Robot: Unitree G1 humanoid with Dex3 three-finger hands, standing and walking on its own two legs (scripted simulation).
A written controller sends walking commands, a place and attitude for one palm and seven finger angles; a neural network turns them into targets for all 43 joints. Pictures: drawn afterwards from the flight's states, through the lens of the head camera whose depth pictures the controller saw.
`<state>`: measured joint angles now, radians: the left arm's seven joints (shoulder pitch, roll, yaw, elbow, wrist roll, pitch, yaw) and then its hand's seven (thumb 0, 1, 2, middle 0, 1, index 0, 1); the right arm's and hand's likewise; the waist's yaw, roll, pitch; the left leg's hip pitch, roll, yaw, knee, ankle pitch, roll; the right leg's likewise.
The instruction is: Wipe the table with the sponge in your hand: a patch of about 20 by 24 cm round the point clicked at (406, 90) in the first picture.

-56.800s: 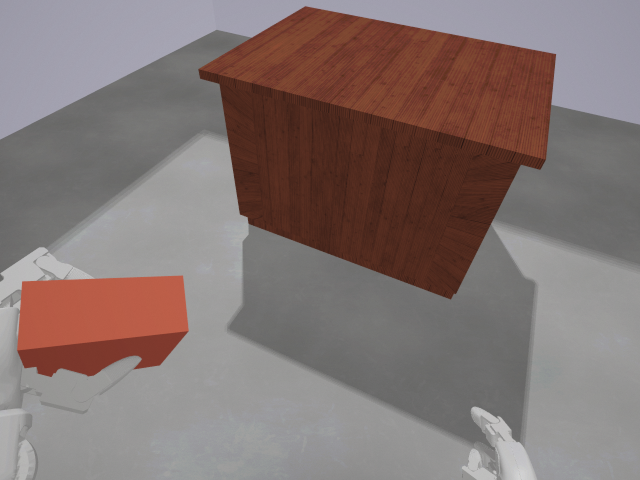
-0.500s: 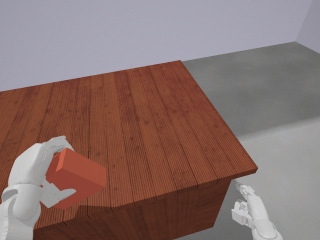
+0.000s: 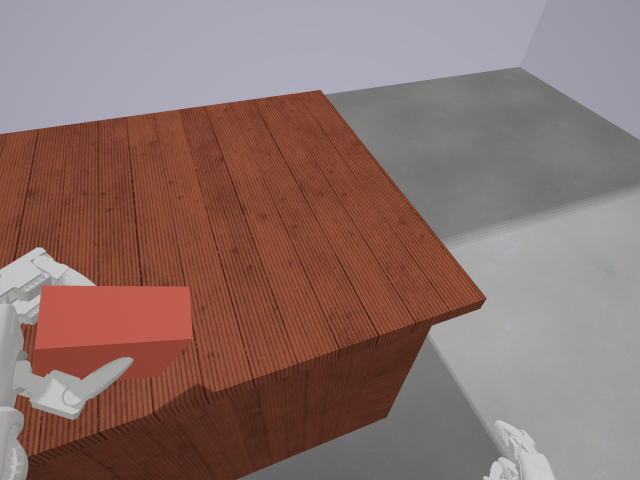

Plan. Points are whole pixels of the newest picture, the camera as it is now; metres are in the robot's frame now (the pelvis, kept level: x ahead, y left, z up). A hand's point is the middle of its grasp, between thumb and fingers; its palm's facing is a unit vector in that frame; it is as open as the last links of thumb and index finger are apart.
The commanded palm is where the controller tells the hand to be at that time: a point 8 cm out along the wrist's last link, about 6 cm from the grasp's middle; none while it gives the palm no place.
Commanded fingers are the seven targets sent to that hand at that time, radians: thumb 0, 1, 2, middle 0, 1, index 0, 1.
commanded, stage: step back with the hand held close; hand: left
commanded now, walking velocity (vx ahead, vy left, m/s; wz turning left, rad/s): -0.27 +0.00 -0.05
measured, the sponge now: (132, 337) +0.23 +0.21 +0.12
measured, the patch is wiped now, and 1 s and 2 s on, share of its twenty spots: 1.00 1.00 1.00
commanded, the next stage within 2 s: stop stepping back and stand still in 0.74 s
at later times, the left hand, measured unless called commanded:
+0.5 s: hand (66, 414) +0.14 +0.21 +0.17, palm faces +0.25 -0.89 -0.38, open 9.6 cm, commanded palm +0.09 +0.27 +0.19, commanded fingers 0.00 0.10 1.30 -1.20 -1.60 -1.20 -1.60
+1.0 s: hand out of the picture -0.06 +0.24 +0.19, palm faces +0.40 -0.84 -0.38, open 9.6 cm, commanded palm -0.11 +0.28 +0.19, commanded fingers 0.00 0.10 1.30 -1.20 -1.60 -1.20 -1.60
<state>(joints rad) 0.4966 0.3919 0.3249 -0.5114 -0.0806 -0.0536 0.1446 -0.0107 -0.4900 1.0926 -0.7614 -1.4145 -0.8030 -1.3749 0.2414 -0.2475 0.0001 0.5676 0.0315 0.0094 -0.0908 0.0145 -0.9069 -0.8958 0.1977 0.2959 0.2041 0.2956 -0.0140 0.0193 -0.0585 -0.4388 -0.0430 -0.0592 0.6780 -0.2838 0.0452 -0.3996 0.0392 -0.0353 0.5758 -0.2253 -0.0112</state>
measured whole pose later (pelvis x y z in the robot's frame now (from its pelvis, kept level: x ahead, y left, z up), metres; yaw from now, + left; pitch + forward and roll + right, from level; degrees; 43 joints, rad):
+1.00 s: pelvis -0.27 +0.00 -0.01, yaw +0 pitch +0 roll -4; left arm 0.45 0.42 0.34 -0.59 -0.05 -0.06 0.14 -0.01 -0.50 1.10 -0.77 -1.42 -0.81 -1.38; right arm 0.21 -0.18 0.04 0.60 0.01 -0.07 -0.05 0.01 -0.90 -0.90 0.20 0.30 0.21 0.30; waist 0.01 0.04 -0.04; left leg -0.66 0.02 -0.03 0.74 -0.31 -0.03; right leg -0.17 0.08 -0.08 0.55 -0.37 -0.06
